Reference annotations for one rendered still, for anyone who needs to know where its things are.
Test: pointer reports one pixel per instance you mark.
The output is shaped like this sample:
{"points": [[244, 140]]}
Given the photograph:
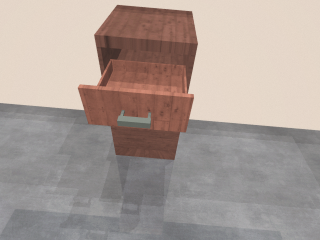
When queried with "cabinet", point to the cabinet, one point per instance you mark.
{"points": [[152, 35]]}

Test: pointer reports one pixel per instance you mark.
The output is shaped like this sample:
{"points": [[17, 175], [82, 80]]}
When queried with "handle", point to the handle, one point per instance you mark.
{"points": [[136, 122]]}

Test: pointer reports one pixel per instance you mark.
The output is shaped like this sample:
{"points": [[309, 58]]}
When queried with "drawer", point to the drawer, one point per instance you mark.
{"points": [[139, 88]]}

